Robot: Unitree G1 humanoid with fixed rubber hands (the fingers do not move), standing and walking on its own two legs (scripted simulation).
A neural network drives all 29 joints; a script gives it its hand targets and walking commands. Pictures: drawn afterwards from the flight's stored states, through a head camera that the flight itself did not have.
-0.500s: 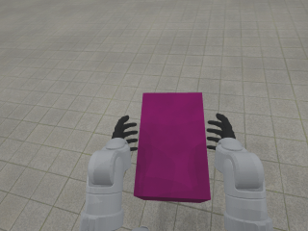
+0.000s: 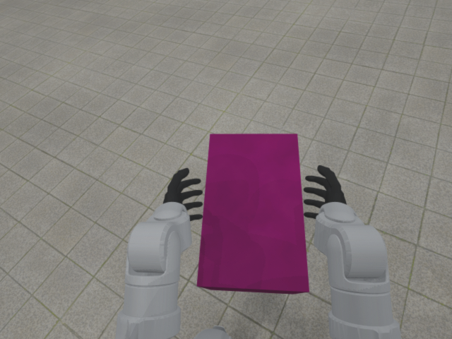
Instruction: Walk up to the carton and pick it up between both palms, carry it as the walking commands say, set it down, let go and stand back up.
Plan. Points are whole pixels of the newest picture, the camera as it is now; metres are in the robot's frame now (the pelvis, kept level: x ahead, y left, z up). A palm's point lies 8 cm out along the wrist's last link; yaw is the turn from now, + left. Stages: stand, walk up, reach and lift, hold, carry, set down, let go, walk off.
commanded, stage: carry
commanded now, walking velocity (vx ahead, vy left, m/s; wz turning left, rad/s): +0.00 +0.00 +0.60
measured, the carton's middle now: (252, 215) +0.34 -0.01 -0.03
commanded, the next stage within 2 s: none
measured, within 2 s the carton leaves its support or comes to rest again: neither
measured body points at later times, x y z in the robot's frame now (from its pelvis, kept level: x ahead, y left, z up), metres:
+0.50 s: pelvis +0.02 +0.09 +0.01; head +0.04 +0.10 +0.46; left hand +0.28 +0.30 +0.08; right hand +0.35 +0.05 +0.09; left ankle -0.01 +0.18 -0.73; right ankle +0.02 -0.07 -0.69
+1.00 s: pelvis +0.25 +0.20 +0.01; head +0.27 +0.20 +0.46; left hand +0.49 +0.42 +0.08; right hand +0.58 +0.18 +0.09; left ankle +0.12 +0.27 -0.73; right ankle +0.22 +0.04 -0.67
